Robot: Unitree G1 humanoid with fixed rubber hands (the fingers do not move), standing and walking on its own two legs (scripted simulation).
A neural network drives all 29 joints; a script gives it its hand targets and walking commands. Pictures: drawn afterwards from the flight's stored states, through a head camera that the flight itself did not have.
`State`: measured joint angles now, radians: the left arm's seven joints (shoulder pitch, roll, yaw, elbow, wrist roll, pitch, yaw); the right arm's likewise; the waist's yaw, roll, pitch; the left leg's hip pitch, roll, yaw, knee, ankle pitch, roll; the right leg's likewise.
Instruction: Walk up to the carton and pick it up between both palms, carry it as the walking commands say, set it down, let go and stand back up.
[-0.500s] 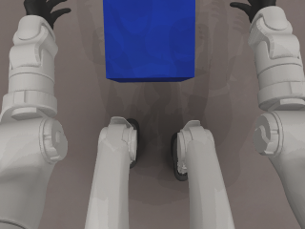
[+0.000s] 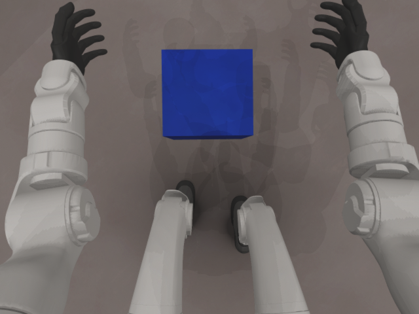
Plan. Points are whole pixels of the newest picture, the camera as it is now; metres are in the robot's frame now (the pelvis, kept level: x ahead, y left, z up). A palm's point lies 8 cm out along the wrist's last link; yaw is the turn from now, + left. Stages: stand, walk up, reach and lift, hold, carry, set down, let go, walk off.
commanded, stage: set down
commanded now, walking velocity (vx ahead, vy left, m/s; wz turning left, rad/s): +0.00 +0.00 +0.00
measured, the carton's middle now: (207, 100) +0.51 +0.03 -0.50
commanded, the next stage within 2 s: let go in 0.22 s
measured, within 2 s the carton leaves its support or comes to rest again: neither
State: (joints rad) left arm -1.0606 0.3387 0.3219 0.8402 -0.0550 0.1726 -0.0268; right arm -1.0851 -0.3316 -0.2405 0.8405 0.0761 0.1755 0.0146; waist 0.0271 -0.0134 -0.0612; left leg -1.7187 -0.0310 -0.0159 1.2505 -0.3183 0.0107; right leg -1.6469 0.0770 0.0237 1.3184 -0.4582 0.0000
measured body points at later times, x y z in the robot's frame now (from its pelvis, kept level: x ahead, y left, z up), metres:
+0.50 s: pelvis +0.03 +0.01 +0.08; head +0.31 +0.02 +0.43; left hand +0.45 +0.25 -0.05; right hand +0.48 -0.20 -0.04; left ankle +0.10 +0.11 -0.58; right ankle +0.05 -0.11 -0.58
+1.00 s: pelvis +0.09 +0.00 +0.16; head +0.17 +0.00 +0.60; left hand +0.28 +0.24 +0.07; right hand +0.31 -0.23 +0.07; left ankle +0.10 +0.11 -0.58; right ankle +0.05 -0.11 -0.58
